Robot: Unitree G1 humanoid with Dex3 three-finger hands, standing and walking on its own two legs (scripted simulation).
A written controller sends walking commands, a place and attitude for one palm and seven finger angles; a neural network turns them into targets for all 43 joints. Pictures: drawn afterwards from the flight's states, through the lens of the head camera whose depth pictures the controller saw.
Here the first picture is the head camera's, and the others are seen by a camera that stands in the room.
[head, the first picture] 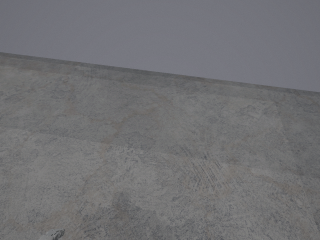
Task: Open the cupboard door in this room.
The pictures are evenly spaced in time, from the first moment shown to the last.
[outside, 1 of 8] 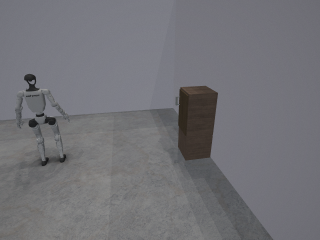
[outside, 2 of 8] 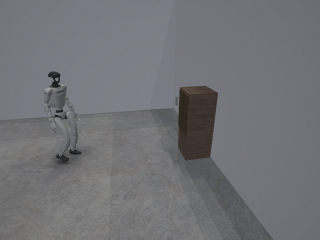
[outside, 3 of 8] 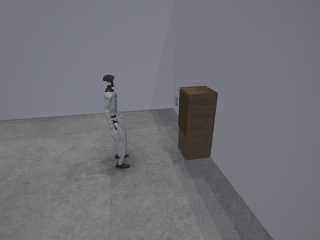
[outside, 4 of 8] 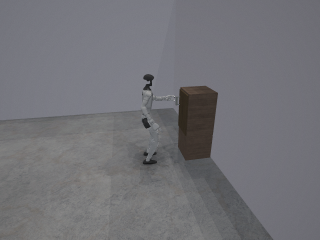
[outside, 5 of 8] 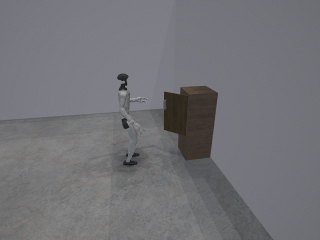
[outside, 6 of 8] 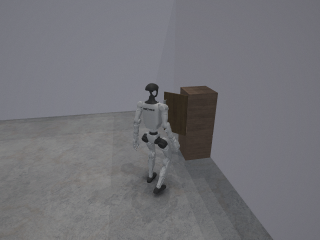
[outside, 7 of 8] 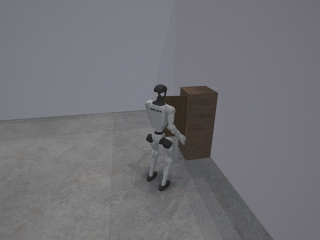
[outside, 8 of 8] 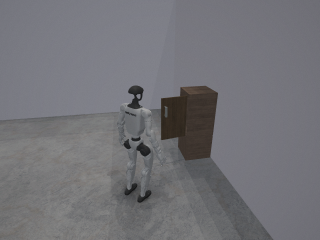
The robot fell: no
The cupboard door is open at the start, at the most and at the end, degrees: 0 99 98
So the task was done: yes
